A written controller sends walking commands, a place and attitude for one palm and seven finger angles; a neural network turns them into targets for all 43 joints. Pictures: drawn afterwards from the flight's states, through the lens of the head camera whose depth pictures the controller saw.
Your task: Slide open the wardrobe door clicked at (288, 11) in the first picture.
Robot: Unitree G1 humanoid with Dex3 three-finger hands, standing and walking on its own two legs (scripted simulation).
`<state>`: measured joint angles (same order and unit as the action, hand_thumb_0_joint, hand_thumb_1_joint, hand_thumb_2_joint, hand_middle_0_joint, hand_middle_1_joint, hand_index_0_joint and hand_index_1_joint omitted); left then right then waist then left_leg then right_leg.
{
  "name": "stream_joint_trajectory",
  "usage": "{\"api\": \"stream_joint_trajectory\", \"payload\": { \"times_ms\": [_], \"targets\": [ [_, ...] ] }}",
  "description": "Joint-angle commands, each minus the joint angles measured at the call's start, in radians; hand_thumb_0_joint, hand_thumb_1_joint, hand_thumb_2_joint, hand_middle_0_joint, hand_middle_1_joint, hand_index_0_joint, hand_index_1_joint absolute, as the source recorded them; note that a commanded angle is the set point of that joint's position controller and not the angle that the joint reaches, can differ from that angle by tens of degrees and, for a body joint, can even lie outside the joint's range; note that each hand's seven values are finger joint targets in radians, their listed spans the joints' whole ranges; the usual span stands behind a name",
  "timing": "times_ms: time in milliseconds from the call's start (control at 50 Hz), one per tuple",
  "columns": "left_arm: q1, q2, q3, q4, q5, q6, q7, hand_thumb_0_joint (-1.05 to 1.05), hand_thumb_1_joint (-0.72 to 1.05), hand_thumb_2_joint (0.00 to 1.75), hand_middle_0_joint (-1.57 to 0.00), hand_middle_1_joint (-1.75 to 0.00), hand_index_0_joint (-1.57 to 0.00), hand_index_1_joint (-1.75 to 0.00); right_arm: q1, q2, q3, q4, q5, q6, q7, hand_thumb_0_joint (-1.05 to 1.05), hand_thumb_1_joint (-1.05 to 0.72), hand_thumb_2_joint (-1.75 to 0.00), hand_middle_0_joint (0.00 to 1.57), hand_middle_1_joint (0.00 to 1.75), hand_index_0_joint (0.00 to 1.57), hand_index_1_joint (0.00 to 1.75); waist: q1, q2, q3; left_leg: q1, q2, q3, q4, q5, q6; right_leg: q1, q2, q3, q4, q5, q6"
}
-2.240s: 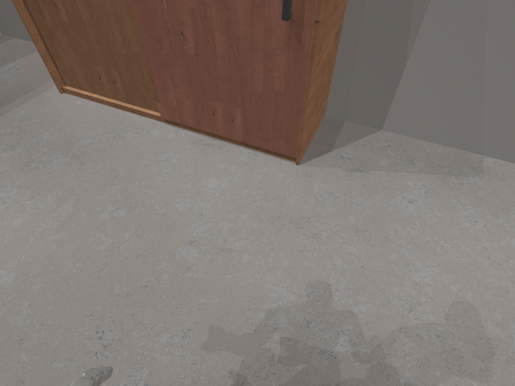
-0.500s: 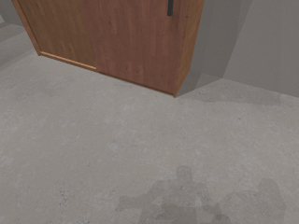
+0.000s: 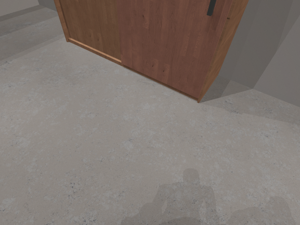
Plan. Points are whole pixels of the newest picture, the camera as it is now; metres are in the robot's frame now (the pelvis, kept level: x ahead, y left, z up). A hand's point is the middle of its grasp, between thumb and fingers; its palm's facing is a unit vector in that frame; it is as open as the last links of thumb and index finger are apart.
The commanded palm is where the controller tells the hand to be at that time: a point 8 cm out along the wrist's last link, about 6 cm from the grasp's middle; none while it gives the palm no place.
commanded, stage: walk to a spot facing it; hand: right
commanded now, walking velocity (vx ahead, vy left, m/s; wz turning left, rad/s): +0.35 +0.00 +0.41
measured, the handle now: out of the picture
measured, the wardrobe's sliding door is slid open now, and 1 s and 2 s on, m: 0.00 0.00 0.00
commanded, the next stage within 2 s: turn to face it in 1.56 s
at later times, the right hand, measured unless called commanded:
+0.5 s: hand out of the picture +0.17 -0.23 -0.18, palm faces -0.07 +0.99 -0.14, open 7.4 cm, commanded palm none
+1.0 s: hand (186, 125) +0.55 -0.14 -0.15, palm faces -0.42 +0.90 -0.13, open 7.4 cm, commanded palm none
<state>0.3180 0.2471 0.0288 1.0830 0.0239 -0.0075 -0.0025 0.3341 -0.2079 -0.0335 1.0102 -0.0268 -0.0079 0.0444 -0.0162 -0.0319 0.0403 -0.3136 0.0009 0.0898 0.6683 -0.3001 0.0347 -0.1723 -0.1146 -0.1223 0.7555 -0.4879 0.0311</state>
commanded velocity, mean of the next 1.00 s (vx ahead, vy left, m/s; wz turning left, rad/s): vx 0.36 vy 0.00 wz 0.37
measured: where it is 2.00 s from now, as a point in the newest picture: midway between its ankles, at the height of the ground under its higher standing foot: (130, 147)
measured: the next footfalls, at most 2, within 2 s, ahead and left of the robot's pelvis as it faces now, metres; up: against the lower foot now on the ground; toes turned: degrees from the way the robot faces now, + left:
right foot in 0.44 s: +0.34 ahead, -0.13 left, +0.00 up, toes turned +2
left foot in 1.10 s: +0.53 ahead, +0.14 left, +0.00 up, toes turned +34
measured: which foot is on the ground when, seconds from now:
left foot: down 0.00-0.46, up 0.48-1.00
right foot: up 0.00-0.42, down 0.44-1.00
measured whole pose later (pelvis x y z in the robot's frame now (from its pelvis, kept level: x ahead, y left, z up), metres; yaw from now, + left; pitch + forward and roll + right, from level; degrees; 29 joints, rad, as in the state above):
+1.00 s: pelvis +0.40 -0.03 +0.01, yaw +23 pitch +0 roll +0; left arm 0.52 0.10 0.02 1.13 0.04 -0.08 0.02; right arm 0.15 -0.15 -0.06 1.00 -0.03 0.04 0.04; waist 0.07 0.01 0.05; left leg -0.58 0.09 0.13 0.80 -0.17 0.01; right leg 0.09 -0.03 -0.36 0.33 -0.40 -0.01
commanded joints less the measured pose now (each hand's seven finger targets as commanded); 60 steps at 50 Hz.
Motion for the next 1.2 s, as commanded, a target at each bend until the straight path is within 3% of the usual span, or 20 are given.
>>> {"api": "stream_joint_trajectory", "payload": {
  "times_ms": [0, 40, 140, 240, 340, 380, 400, 440, 460, 520, 600, 680, 940, 1020, 1040, 1060, 1080, 1100, 1120, 1180],
  "targets": [
    [-0.211, 0.104, 0.032, -0.163, -0.010, -0.054, 0.002, 0.00, 0.90, 0.90, -0.20, -0.30, -0.20, -0.30, 0.233, -0.221, -0.061, 0.009, 0.015, -0.044, -0.051, 0.00, -0.90, -0.90, 0.20, 0.30, 0.20, 0.30, -0.098, 0.201, 0.019, 0.339, 0.337, -0.615, -0.448, 0.023, 0.188, -0.563, -0.003, 0.103, 0.460, 0.050, -0.030],
    [-0.200, 0.079, 0.036, -0.137, -0.002, -0.048, -0.004, 0.00, 0.90, 0.90, -0.20, -0.30, -0.20, -0.30, 0.138, -0.167, -0.047, -0.017, 0.009, -0.050, -0.053, 0.00, -0.90, -0.90, 0.20, 0.30, 0.20, 0.30, -0.048, 0.074, 0.066, 0.204, 0.307, -0.542, -0.462, -0.001, 0.189, -0.515, -0.030, 0.111, 0.456, 0.137, -0.012],
    [-0.127, 0.021, 0.039, -0.121, 0.000, -0.025, -0.013, 0.00, 0.90, 0.90, -0.20, -0.30, -0.20, -0.30, 0.131, -0.120, -0.035, 0.000, 0.003, -0.072, -0.056, 0.00, -0.90, -0.90, 0.20, 0.30, 0.20, 0.30, 0.012, 0.110, 0.051, 0.172, 0.215, -0.336, -0.472, 0.202, 0.147, -0.493, -0.025, 0.079, 0.354, 0.280, 0.024],
    [-0.230, 0.000, 0.037, -0.179, -0.004, -0.034, -0.024, 0.00, 0.90, 0.90, -0.20, -0.30, -0.20, -0.30, 0.167, -0.106, -0.035, 0.028, 0.000, -0.078, -0.065, 0.00, -0.90, -0.90, 0.20, 0.30, 0.20, 0.30, -0.016, 0.129, 0.062, 0.245, 0.203, -0.302, -0.460, 0.278, 0.149, -0.529, -0.025, 0.061, 0.171, 0.331, 0.027],
    [-0.263, -0.012, 0.034, -0.202, -0.011, -0.053, -0.027, 0.00, 0.90, 0.90, -0.20, -0.30, -0.20, -0.30, 0.146, -0.121, -0.044, 0.031, -0.005, -0.067, -0.071, 0.00, -0.90, -0.90, 0.20, 0.30, 0.20, 0.30, -0.025, 0.158, 0.068, 0.208, 0.206, -0.291, -0.398, 0.371, 0.123, -0.314, 0.022, 0.029, -0.068, 0.289, -0.007],
    [-0.111, 0.017, 0.045, -0.158, -0.006, -0.062, -0.013, 0.00, 0.90, 0.90, -0.20, -0.30, -0.20, -0.30, 0.104, -0.132, -0.051, 0.023, 0.000, -0.066, -0.069, 0.00, -0.90, -0.90, 0.20, 0.30, 0.20, 0.30, 0.052, 0.131, 0.023, 0.141, 0.162, -0.250, -0.249, 0.470, 0.098, -0.081, 0.065, 0.006, -0.181, 0.327, -0.022],
    [0.040, 0.059, 0.056, -0.109, -0.002, -0.067, 0.000, 0.00, 0.90, 0.90, -0.20, -0.30, -0.20, -0.30, 0.099, -0.118, -0.052, 0.020, 0.005, -0.066, -0.066, 0.00, -0.90, -0.90, 0.20, 0.30, 0.20, 0.30, 0.108, 0.077, -0.055, 0.083, 0.114, -0.226, -0.050, 0.479, 0.074, 0.120, 0.051, 0.038, -0.230, 0.331, -0.035],
    [0.255, 0.246, 0.090, -0.067, 0.008, -0.068, 0.013, 0.00, 0.90, 0.90, -0.20, -0.30, -0.20, -0.30, 0.176, -0.025, -0.038, -0.010, 0.019, -0.059, -0.048, 0.00, -0.90, -0.90, 0.20, 0.30, 0.20, 0.30, 0.127, -0.369, -0.242, -0.243, -0.072, -0.089, 0.544, -0.275, 0.004, 0.401, -0.375, 0.613, -0.449, 0.216, -0.149],
    [0.191, 0.205, 0.077, -0.079, 0.003, -0.057, 0.017, 0.00, 0.90, 0.90, -0.20, -0.30, -0.20, -0.30, 0.102, -0.051, -0.044, -0.028, 0.011, -0.057, -0.051, 0.00, -0.90, -0.90, 0.20, 0.30, 0.20, 0.30, 0.117, -0.229, -0.145, -0.279, -0.018, -0.153, 0.636, -0.247, 0.020, 0.260, -0.391, 0.654, -0.533, 0.068, -0.179],
    [0.012, 0.035, 0.035, -0.112, 0.003, -0.076, 0.022, 0.00, 0.90, 0.90, -0.20, -0.30, -0.20, -0.30, 0.023, -0.028, -0.053, -0.015, -0.003, -0.033, -0.030, 0.00, -0.90, -0.90, 0.20, 0.30, 0.20, 0.30, 0.030, -0.067, 0.049, -0.274, 0.083, -0.145, 0.659, -0.002, 0.002, -0.045, -0.265, 0.365, -0.581, 0.109, -0.080],
    [0.023, -0.015, 0.031, -0.086, -0.004, -0.094, 0.028, 0.00, 0.90, 0.90, -0.20, -0.30, -0.20, -0.30, 0.071, 0.013, -0.055, 0.001, -0.011, 0.011, -0.024, 0.00, -0.90, -0.90, 0.20, 0.30, 0.20, 0.30, -0.019, -0.080, 0.038, -0.245, 0.089, -0.119, 0.612, 0.117, -0.023, -0.108, -0.184, 0.114, -0.593, 0.244, -0.053],
    [0.087, -0.015, 0.028, -0.063, -0.009, -0.101, 0.033, 0.00, 0.90, 0.90, -0.20, -0.30, -0.20, -0.30, 0.011, 0.007, -0.062, -0.027, -0.013, 0.025, -0.019, 0.00, -0.90, -0.90, 0.20, 0.30, 0.20, 0.30, -0.011, -0.061, 0.048, -0.374, 0.096, -0.114, 0.580, 0.215, -0.043, -0.004, -0.171, 0.043, -0.595, 0.395, -0.020],
    [0.306, -0.001, 0.022, 0.042, 0.008, -0.084, 0.037, 0.00, 0.90, 0.90, -0.20, -0.30, -0.20, -0.30, -0.337, 0.027, -0.030, -0.128, -0.003, 0.003, -0.007, 0.00, -0.90, -0.90, 0.20, 0.30, 0.20, 0.30, 0.102, -0.068, 0.145, -0.405, 0.083, 0.056, 0.091, 0.098, -0.006, 0.267, -0.234, -0.082, -0.527, 0.752, -0.134],
    [0.260, 0.041, 0.029, 0.035, 0.003, -0.077, 0.038, 0.00, 0.90, 0.90, -0.20, -0.30, -0.20, -0.30, -0.165, 0.008, -0.038, -0.085, -0.006, -0.018, -0.017, 0.00, -0.90, -0.90, 0.20, 0.30, 0.20, 0.30, 0.010, -0.104, 0.019, -0.128, -0.022, 0.131, -0.014, 0.017, 0.058, 0.286, -0.231, -0.166, -0.264, 1.248, -0.114],
    [0.232, 0.056, 0.034, 0.024, -0.001, -0.075, 0.034, 0.00, 0.90, 0.90, -0.20, -0.30, -0.20, -0.30, -0.038, -0.023, -0.048, -0.047, -0.010, -0.028, -0.022, 0.00, -0.90, -0.90, 0.20, 0.30, 0.20, 0.30, -0.051, -0.075, -0.060, 0.051, -0.043, 0.137, -0.086, 0.065, 0.072, 0.233, -0.204, -0.191, -0.093, 1.235, -0.087],
    [0.199, 0.050, 0.033, 0.004, -0.012, -0.075, 0.023, 0.00, 0.90, 0.90, -0.20, -0.30, -0.20, -0.30, 0.108, -0.079, -0.069, -0.001, -0.014, -0.040, -0.027, 0.00, -0.90, -0.90, 0.20, 0.30, 0.20, 0.30, -0.123, -0.039, -0.151, 0.334, 0.031, 0.049, -0.120, 0.166, 0.109, 0.028, -0.176, -0.210, 0.145, 1.029, -0.053],
    [0.209, -0.017, 0.025, -0.029, -0.027, -0.080, 0.017, 0.00, 0.90, 0.90, -0.20, -0.30, -0.20, -0.30, 0.215, -0.189, -0.094, 0.022, -0.008, -0.049, -0.040, 0.00, -0.90, -0.90, 0.20, 0.30, 0.20, 0.30, -0.143, 0.184, -0.283, 0.621, 0.321, -0.401, -0.179, 0.301, 0.228, -0.289, -0.023, -0.182, 0.469, 0.247, -0.005],
    [0.145, -0.024, 0.025, -0.061, -0.029, -0.081, 0.020, 0.00, 0.90, 0.90, -0.20, -0.30, -0.20, -0.30, 0.222, -0.240, -0.099, 0.032, 0.018, -0.046, -0.050, 0.00, -0.90, -0.90, 0.20, 0.30, 0.20, 0.30, -0.123, 0.188, -0.305, 0.661, 0.434, -0.644, -0.299, 0.440, 0.318, -0.449, 0.060, -0.045, 0.694, -0.091, -0.001],
    [0.099, -0.029, 0.035, -0.066, -0.025, -0.077, 0.022, 0.00, 0.90, 0.90, -0.20, -0.30, -0.20, -0.30, 0.146, -0.221, -0.099, 0.018, 0.023, -0.041, -0.057, 0.00, -0.90, -0.90, 0.20, 0.30, 0.20, 0.30, -0.102, 0.092, -0.206, 0.537, 0.433, -0.553, -0.336, 0.329, 0.311, -0.473, -0.002, 0.053, 0.725, -0.002, -0.019],
    [0.059, -0.070, 0.033, -0.055, -0.001, -0.045, 0.016, 0.00, 0.90, 0.90, -0.20, -0.30, -0.20, -0.30, -0.018, -0.082, -0.051, -0.003, 0.017, -0.059, -0.060, 0.00, -0.90, -0.90, 0.20, 0.30, 0.20, 0.30, 0.004, 0.017, 0.027, 0.088, 0.310, -0.315, -0.422, 0.248, 0.168, -0.387, -0.082, 0.093, 0.576, 0.171, -0.012]
  ]
}}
